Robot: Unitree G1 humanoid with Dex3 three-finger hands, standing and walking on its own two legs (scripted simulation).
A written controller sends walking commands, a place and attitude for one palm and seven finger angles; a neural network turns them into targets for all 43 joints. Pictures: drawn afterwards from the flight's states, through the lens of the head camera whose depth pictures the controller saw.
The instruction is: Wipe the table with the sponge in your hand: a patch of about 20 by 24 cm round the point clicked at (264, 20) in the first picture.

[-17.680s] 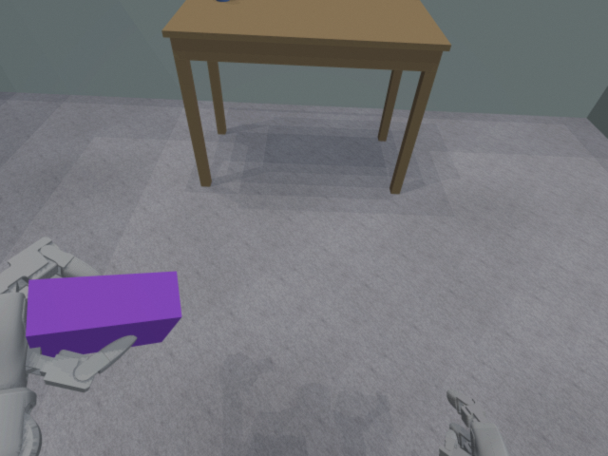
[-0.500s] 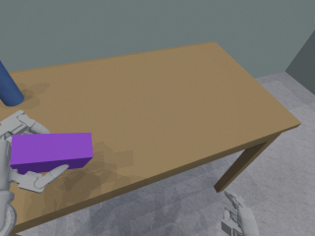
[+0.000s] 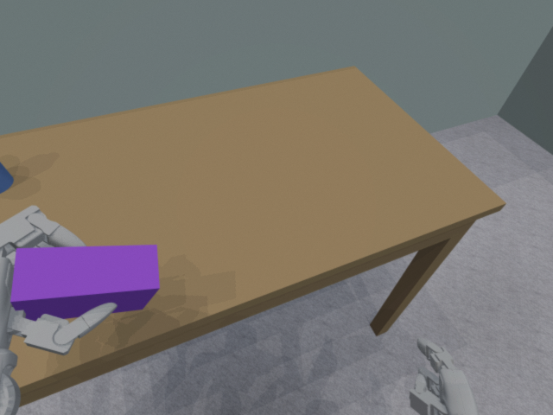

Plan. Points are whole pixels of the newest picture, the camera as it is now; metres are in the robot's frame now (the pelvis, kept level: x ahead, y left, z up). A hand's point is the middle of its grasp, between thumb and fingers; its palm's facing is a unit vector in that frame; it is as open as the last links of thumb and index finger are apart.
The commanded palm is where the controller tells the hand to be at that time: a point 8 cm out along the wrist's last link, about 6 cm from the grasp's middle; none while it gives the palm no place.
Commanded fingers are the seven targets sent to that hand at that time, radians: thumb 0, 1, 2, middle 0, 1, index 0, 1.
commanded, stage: come to a stop and stand still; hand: left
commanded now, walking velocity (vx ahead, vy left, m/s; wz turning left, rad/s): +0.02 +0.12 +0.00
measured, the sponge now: (110, 282) +0.23 +0.20 +0.14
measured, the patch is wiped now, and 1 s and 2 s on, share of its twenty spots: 0.00 0.00 0.00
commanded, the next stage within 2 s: look again from close up in 0.98 s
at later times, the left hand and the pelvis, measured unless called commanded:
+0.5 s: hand (37, 294) +0.21 +0.27 +0.14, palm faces +0.18 -0.89 -0.42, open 9.3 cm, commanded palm +0.16 +0.34 +0.18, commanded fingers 0.00 0.10 1.30 -1.20 -1.60 -1.20 -1.60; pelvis -0.01 +0.07 +0.00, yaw -3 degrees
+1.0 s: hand out of the picture +0.23 +0.33 +0.15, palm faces +0.32 -0.86 -0.40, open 9.3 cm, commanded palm +0.16 +0.36 +0.18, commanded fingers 0.00 0.10 1.30 -1.20 -1.60 -1.20 -1.60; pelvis +0.00 +0.09 +0.01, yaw -2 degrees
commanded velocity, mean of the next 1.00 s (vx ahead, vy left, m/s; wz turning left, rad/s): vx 0.00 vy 0.01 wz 0.00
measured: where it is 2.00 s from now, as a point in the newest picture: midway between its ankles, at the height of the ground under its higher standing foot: outside the picture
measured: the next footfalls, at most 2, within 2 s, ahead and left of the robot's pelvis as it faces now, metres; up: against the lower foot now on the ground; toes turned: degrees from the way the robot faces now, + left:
none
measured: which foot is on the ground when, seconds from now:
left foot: down 0.00-1.00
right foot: down 0.00-1.00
